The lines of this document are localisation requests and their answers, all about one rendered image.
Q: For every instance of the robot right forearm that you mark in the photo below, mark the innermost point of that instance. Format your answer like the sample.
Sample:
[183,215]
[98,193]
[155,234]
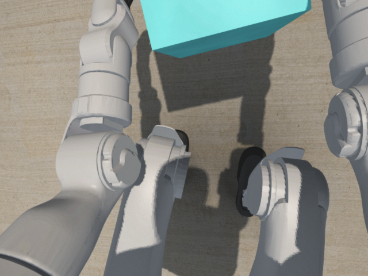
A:
[347,29]

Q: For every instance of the carton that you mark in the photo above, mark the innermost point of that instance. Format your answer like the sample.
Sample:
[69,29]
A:
[182,28]

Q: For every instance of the right robot upper arm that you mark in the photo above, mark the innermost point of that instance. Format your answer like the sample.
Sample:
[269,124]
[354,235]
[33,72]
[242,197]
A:
[346,134]

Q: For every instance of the left robot upper arm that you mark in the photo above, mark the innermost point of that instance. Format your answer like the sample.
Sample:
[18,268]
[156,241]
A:
[57,237]

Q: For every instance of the robot left thigh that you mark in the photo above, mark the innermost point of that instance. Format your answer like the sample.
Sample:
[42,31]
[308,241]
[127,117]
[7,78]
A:
[139,237]

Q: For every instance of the robot left forearm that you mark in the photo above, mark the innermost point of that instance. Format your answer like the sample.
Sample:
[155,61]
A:
[105,71]

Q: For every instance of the robot right foot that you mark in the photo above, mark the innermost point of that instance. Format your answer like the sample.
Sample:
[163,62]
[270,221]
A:
[248,161]

